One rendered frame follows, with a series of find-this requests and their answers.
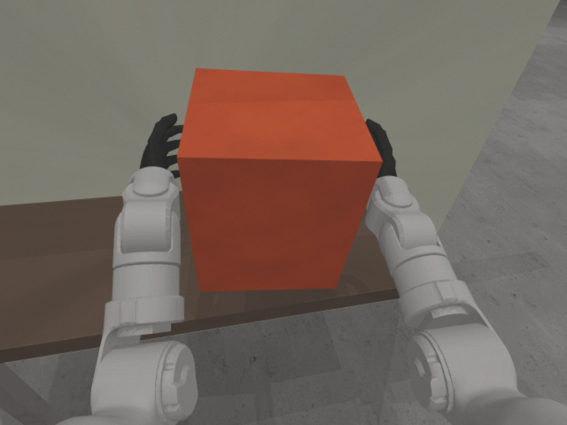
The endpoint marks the robot right forearm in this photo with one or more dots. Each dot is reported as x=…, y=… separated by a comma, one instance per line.
x=430, y=294

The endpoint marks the robot left forearm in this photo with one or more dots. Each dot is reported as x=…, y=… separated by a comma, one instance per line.
x=146, y=260

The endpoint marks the carton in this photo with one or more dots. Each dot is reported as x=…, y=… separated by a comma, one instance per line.
x=276, y=172

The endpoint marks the table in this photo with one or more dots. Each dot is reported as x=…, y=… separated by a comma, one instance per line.
x=56, y=275

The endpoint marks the robot right hand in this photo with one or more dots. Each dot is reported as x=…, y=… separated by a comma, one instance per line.
x=384, y=148

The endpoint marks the robot left hand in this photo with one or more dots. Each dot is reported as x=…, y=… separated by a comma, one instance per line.
x=155, y=153

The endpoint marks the left robot upper arm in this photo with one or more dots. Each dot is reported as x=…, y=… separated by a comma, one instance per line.
x=143, y=384

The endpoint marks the right robot upper arm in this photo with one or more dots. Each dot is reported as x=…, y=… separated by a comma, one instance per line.
x=464, y=373

